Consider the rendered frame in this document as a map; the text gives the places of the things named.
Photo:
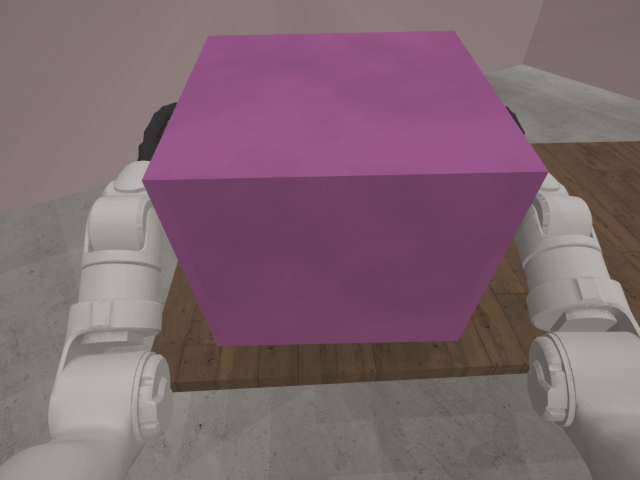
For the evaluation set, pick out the left robot upper arm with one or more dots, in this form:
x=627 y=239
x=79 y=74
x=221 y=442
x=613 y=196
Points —
x=106 y=407

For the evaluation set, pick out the table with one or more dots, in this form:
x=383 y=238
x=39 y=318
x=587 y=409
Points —
x=496 y=339

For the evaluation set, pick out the right robot forearm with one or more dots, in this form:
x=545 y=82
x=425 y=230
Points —
x=569 y=284

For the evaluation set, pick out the left robot forearm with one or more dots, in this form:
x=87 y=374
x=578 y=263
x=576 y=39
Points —
x=121 y=261

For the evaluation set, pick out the left robot hand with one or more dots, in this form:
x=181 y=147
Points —
x=154 y=132

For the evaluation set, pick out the right robot upper arm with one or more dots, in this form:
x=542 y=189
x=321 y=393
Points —
x=589 y=384

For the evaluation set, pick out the carton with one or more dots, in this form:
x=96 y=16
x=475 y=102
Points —
x=340 y=187

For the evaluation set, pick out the right robot hand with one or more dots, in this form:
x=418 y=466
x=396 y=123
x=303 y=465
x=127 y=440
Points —
x=516 y=120

